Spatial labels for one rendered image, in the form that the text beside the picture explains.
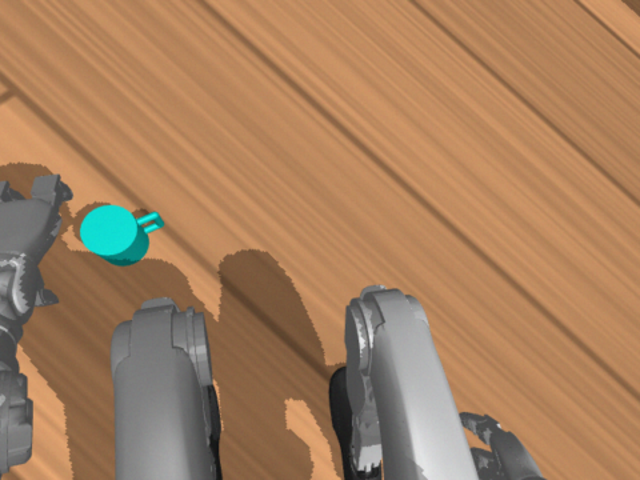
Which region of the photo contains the right robot foot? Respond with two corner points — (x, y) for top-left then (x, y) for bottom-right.
(329, 366), (382, 480)

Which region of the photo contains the left robot arm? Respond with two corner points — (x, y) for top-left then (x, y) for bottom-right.
(0, 253), (40, 480)

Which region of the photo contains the left robot foot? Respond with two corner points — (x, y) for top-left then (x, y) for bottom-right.
(207, 385), (223, 480)

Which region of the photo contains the mug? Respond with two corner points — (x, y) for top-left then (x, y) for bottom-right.
(80, 205), (164, 266)

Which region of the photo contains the right robot hand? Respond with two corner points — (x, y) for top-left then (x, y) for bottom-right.
(459, 412), (543, 480)

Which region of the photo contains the left robot hand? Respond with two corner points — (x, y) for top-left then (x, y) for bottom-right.
(0, 174), (73, 307)

